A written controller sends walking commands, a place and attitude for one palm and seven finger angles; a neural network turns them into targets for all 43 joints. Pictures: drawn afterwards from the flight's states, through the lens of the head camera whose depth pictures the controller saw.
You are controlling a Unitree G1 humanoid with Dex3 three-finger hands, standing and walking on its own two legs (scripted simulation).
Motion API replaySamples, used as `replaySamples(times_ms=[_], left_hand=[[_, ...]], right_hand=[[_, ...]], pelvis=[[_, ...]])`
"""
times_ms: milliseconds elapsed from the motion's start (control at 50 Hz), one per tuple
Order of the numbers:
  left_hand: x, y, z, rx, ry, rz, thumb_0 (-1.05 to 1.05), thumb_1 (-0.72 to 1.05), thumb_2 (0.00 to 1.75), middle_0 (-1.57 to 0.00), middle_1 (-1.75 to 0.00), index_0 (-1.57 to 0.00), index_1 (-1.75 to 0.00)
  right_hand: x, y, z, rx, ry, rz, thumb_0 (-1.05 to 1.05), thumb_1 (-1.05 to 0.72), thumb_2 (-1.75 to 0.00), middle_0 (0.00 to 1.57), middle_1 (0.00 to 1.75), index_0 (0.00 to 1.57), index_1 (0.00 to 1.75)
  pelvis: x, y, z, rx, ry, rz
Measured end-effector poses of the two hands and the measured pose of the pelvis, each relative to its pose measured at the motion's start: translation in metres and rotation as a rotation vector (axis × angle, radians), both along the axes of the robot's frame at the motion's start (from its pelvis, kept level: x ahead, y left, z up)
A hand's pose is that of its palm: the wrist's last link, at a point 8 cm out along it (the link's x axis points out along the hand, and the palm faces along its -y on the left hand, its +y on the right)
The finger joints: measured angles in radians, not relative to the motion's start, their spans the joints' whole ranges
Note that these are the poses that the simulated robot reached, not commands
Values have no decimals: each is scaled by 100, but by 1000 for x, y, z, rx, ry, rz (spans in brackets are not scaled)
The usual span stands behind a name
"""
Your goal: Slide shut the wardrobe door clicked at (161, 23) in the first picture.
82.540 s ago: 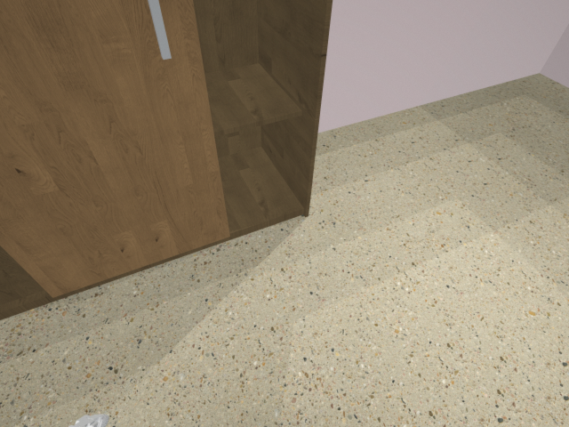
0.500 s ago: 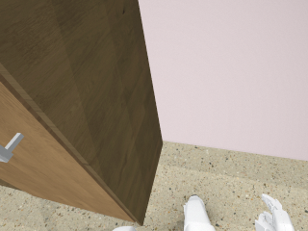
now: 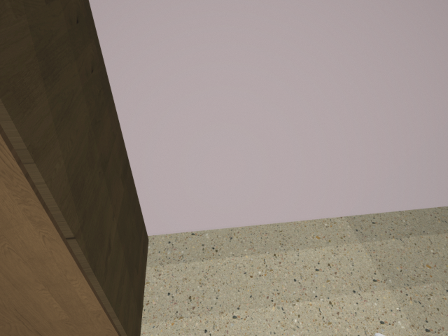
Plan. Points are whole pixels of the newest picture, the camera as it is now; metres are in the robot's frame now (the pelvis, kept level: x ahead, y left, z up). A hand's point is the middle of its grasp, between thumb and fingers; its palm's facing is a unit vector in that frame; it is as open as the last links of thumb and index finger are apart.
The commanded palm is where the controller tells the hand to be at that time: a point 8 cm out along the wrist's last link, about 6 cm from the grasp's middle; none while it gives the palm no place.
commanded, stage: stop walking and hold the door there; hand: left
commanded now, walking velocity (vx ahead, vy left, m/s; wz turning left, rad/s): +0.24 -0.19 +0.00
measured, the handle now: out of the picture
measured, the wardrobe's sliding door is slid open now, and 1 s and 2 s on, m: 0.00 0.00 0.00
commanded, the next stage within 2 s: none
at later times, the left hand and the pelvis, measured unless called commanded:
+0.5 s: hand out of the picture +0.24 +0.42 +0.20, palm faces +0.75 -0.63 -0.21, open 6.4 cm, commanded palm +0.19 +0.41 +0.15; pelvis -0.03 +0.01 -0.02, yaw +1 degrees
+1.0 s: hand out of the picture +0.25 +0.42 +0.20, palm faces +0.78 -0.60 -0.19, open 6.3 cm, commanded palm +0.20 +0.40 +0.15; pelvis +0.01 +0.03 -0.01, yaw +3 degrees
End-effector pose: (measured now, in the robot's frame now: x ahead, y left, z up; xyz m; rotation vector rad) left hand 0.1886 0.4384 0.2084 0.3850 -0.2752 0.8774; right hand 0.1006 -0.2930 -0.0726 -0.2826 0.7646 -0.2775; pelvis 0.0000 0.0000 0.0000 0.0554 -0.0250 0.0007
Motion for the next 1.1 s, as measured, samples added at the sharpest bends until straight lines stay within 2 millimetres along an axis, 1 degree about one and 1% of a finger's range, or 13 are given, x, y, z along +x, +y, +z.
replaySamples(times_ms=[40, 80, 160, 320, 400, 480, 560, 640, 760, 820, 880, 960, 1100], left_hand=[[1, 1, -2, 0, -32, -19, -13, 64, 78, -46, -140, -31, -138], [2, 0, -5, -3, -71, -44, -13, 66, 80, -46, -140, -27, -136], [3, -6, -6, -40, -79, -87, -10, 70, 80, -46, -140, -20, -132], [-1, -9, -3, -65, -13, -71, -9, 73, 76, -46, -140, -15, -134], [-2, -6, -3, -11, 13, -50, -12, 70, 75, -46, -140, -17, -135], [0, -4, -5, -7, 0, -60, -13, 68, 77, -46, -140, -21, -136], [3, 1, -8, 17, -22, -71, -15, 65, 80, -46, -140, -27, -137], [6, 4, -12, 50, -56, -90, -16, 64, 81, -47, -142, -31, -139], [5, 0, -11, 9, -45, -77, -14, 67, 79, -45, -143, -28, -140], [5, -2, -11, -13, -35, -63, -13, 69, 77, -45, -142, -25, -140], [4, -3, -11, -8, -25, -47, -14, 70, 76, -45, -141, -22, -140], [4, -4, -11, -9, -17, -26, -15, 70, 76, -45, -140, -21, -140], [5, -3, -12, 0, -31, -26, -15, 69, 79, -46, -140, -21, -140]], right_hand=[[2, 1, 11, -43, -76, 10, 1, -90, -90, 21, 30, 20, 30], [2, 3, 14, -72, -138, 8, 1, -90, -90, 20, 30, 20, 30], [-8, 21, 13, -12, -127, 6, 1, -90, -90, 20, 30, 20, 30], [-32, 58, -15, 99, 49, 53, 1, -90, -90, 21, 30, 20, 30], [-32, 59, -43, 128, 106, 79, 1, -90, -90, 21, 30, 21, 30], [-30, 56, -52, 118, 174, 66, 1, -90, -90, 21, 30, 21, 30], [-15, 56, -47, 75, 184, 74, 1, -90, -90, 21, 30, 20, 30], [14, 62, -45, 38, 134, 83, 1, -90, -90, 21, 30, 20, 30], [57, 97, -24, 96, 11, 155, 1, -91, -90, 20, 30, 20, 30], [73, 115, -16, 137, -35, 210, 1, -90, -90, 20, 30, 20, 30], [87, 125, -14, 166, -65, 254, 1, -90, -90, 21, 30, 20, 30], [97, 125, -17, 179, -58, 266, 1, -90, -90, 21, 30, 20, 30], [97, 105, -21, 124, 3, 209, 1, -90, -90, 21, 30, 20, 30]], pelvis=[[-12, 4, -9, -33, -11, -25], [-28, 7, -23, -60, -38, -27], [-41, 3, -21, -70, -64, 3], [-39, 1, -8, -108, -17, 10], [-39, 0, -21, -90, 2, 18], [-30, 9, -17, -92, -2, 18], [-17, 19, -15, -78, -6, 27], [-8, 33, -23, -75, -15, 33], [-8, 37, -13, -60, -21, 47], [-7, 35, -9, -66, -20, 47], [-4, 32, -11, -55, -15, 45], [4, 30, -10, -70, -4, 52], [19, 36, -9, -78, 13, 58]])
